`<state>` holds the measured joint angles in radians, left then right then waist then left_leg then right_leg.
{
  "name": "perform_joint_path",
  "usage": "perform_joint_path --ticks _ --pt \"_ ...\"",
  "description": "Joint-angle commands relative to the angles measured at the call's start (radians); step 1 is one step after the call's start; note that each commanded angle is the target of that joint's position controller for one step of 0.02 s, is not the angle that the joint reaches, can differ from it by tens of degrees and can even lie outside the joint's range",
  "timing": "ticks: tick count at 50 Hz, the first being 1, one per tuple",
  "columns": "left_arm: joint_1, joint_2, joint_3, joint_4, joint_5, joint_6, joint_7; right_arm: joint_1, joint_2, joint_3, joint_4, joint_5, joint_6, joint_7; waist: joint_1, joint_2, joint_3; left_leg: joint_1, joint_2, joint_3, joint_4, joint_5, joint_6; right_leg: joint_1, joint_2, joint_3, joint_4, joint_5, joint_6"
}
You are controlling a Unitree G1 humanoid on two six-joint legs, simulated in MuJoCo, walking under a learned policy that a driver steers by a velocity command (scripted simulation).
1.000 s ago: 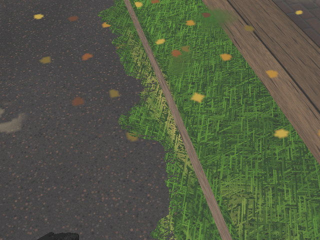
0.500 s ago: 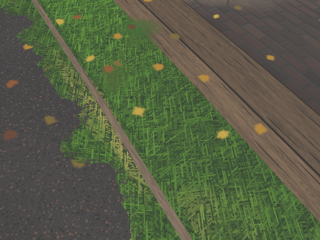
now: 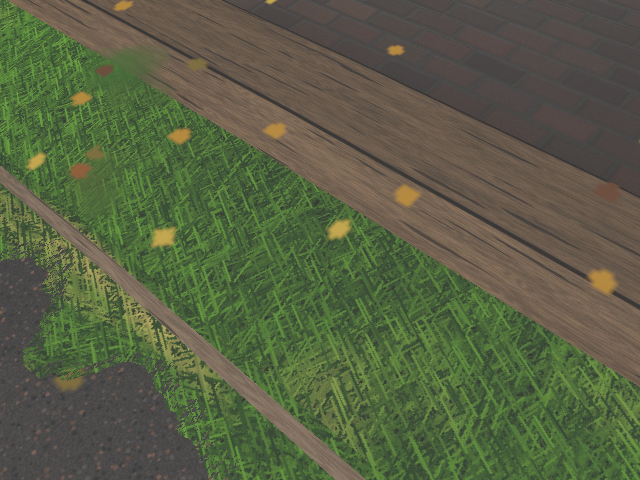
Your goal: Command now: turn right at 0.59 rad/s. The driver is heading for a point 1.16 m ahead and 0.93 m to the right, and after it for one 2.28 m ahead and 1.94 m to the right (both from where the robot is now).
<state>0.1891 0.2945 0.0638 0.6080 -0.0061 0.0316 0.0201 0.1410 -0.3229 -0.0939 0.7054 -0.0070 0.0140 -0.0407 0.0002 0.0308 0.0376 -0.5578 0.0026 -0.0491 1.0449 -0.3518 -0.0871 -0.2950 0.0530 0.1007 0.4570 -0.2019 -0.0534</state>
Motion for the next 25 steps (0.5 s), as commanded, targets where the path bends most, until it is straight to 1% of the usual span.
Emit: perform_joint_path --ticks 1,4,6,8,9,10,11,12,13,14,15,16,17,18,19,20,21,22,23,25 --pt "-0.022 0.176 0.051 -0.067 -0.002 -0.009 0.014 -0.04 -0.053 -0.008 -0.076 0.002 -0.018 0.003 0.01 -0.169 -0.13 -0.026 -0.006 -0.031 -0.136 0.026 -0.007 0.163 -0.223 0.262 -0.098 0.241 -0.173" --pt "-0.028 0.188 0.056 -0.068 0.0 -0.003 0.011 -0.053 -0.056 -0.008 -0.082 0.007 -0.026 0.013 0.019 -0.184 -0.115 0.048 -0.025 -0.04 -0.243 -0.003 0.001 0.114 -0.219 0.325 -0.093 0.167 -0.179" --pt "-0.036 0.191 0.058 -0.069 -0.002 0.001 0.005 -0.049 -0.062 -0.01 -0.084 0.012 -0.034 0.02 0.021 -0.19 -0.114 0.096 -0.039 -0.043 -0.304 -0.022 0.01 0.101 -0.214 0.371 -0.082 0.181 -0.179" --pt "-0.045 0.191 0.059 -0.07 -0.008 0.005 0.001 -0.039 -0.065 -0.012 -0.086 0.016 -0.043 0.028 0.019 -0.197 -0.121 0.14 -0.049 -0.046 -0.379 -0.027 0.022 0.115 -0.207 0.417 -0.062 0.226 -0.173" --pt "-0.054 0.189 0.059 -0.071 -0.012 0.008 0.001 -0.025 -0.065 -0.013 -0.085 0.018 -0.048 0.032 0.011 -0.198 -0.126 0.172 -0.052 -0.045 -0.439 -0.01 0.03 0.121 -0.199 0.434 -0.048 0.25 -0.164" --pt "-0.071 0.185 0.058 -0.074 -0.019 0.011 0.003 0.002 -0.063 -0.015 -0.077 0.018 -0.052 0.036 -0.012 -0.193 -0.131 0.231 -0.054 -0.037 -0.541 0.052 0.042 0.113 -0.178 0.436 -0.025 0.258 -0.145" --pt "-0.082 0.175 0.055 -0.076 -0.027 0.014 0.006 0.034 -0.068 -0.02 -0.066 0.014 -0.056 0.037 -0.034 -0.18 -0.135 0.321 -0.039 -0.027 -0.664 0.171 0.057 0.077 -0.146 0.421 0.004 0.217 -0.11" --pt "-0.051 0.138 0.045 -0.076 -0.023 0.013 0.009 0.061 -0.116 -0.032 -0.065 0.001 -0.054 0.032 -0.023 -0.102 -0.166 0.452 0.09 -0.115 -0.695 0.256 0.103 -0.015 -0.095 0.365 0.095 0.04 -0.055" --pt "-0.002 0.096 0.035 -0.086 -0.019 0.007 0.008 0.021 -0.204 -0.046 -0.077 -0.02 -0.042 0.026 0.039 0.184 -0.133 0.515 0.291 -0.346 -0.723 0.45 0.236 -0.22 0.072 0.156 0.292 -0.306 0.016" --pt "-0.003 0.18 0.062 -0.08 -0.009 -0.003 0.009 0.03 -0.167 -0.041 -0.085 -0.041 -0.044 0.029 0.007 0.225 -0.121 0.446 0.415 -0.47 -0.746 0.517 0.37 -0.283 0.07 0.087 0.535 -0.465 0.069" --pt "0.02 0.229 0.082 -0.059 -0.009 -0.002 0.007 -0.013 -0.118 -0.023 -0.101 -0.031 -0.046 0.024 0.026 0.144 -0.104 0.416 0.394 -0.393 -0.737 0.489 0.37 -0.287 0.021 0.083 0.674 -0.4 0.095" --pt "0.035 0.219 0.087 -0.033 -0.015 0.006 0.008 -0.057 -0.083 -0.014 -0.108 -0.02 -0.043 0.019 0.04 0.103 -0.083 0.398 0.317 -0.288 -0.726 0.427 0.319 -0.289 0.008 0.067 0.725 -0.334 0.114" --pt "0.047 0.191 0.081 -0.019 -0.013 0.017 0.01 -0.06 -0.07 -0.009 -0.109 -0.004 -0.039 0.013 0.033 0.09 -0.08 0.421 0.265 -0.224 -0.739 0.271 0.28 -0.323 -0.003 0.046 0.759 -0.254 0.126" --pt "0.038 0.162 0.072 -0.023 -0.014 0.023 0.005 -0.043 -0.067 -0.005 -0.105 0.005 -0.037 0.006 0.015 0.105 -0.067 0.435 0.247 -0.196 -0.764 0.161 0.271 -0.362 -0.016 0.025 0.772 -0.199 0.134" --pt "0.016 0.14 0.063 -0.036 -0.018 0.021 -0.002 -0.014 -0.075 -0.005 -0.099 0.006 -0.033 0.0 -0.005 0.124 -0.055 0.445 0.228 -0.171 -0.797 0.054 0.266 -0.385 -0.028 -0.013 0.746 -0.164 0.137" --pt "-0.019 0.129 0.057 -0.053 -0.022 0.016 -0.007 0.02 -0.083 -0.007 -0.093 0.003 -0.032 -0.005 -0.031 0.142 -0.047 0.472 0.228 -0.167 -0.822 -0.023 0.267 -0.41 -0.038 -0.038 0.707 -0.146 0.14" --pt "-0.054 0.122 0.052 -0.068 -0.024 0.009 -0.011 0.052 -0.093 -0.01 -0.088 0.0 -0.033 -0.008 -0.056 0.146 -0.044 0.506 0.239 -0.169 -0.838 -0.064 0.271 -0.433 -0.05 -0.05 0.663 -0.142 0.142" --pt "-0.08 0.117 0.049 -0.08 -0.021 0.003 -0.014 0.079 -0.103 -0.014 -0.082 -0.001 -0.036 -0.009 -0.073 0.142 -0.045 0.535 0.255 -0.172 -0.848 -0.084 0.275 -0.444 -0.063 -0.053 0.623 -0.143 0.143" --pt "-0.092 0.11 0.045 -0.088 -0.018 -0.003 -0.017 0.096 -0.114 -0.018 -0.078 0.001 -0.04 -0.008 -0.081 0.136 -0.048 0.554 0.271 -0.17 -0.856 -0.092 0.279 -0.444 -0.075 -0.056 0.581 -0.145 0.141" --pt "-0.095 0.093 0.036 -0.093 -0.012 -0.013 -0.026 0.101 -0.134 -0.025 -0.073 0.007 -0.049 -0.002 -0.081 0.13 -0.045 0.545 0.289 -0.138 -0.869 -0.087 0.278 -0.403 -0.098 -0.074 0.495 -0.142 0.128"
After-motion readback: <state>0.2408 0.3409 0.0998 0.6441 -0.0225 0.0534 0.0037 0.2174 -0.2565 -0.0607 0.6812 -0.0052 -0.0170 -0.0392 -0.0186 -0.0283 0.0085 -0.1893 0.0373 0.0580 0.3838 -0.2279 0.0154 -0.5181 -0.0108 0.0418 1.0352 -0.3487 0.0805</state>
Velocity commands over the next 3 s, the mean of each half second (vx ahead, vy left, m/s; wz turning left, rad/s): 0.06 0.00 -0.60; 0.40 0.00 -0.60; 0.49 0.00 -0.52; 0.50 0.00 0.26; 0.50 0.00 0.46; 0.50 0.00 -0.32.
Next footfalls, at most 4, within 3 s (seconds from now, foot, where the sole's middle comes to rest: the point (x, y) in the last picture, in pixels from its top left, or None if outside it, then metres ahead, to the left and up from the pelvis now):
0.24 left None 0.07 0.13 -0.78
0.70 right None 0.04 -0.15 -0.78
1.18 left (466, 476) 0.45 -0.20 -0.78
1.68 right None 0.42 -0.58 -0.78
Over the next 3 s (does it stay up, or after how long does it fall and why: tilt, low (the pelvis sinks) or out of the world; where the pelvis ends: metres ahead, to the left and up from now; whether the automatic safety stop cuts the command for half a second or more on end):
stays up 1.03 -0.83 -0.04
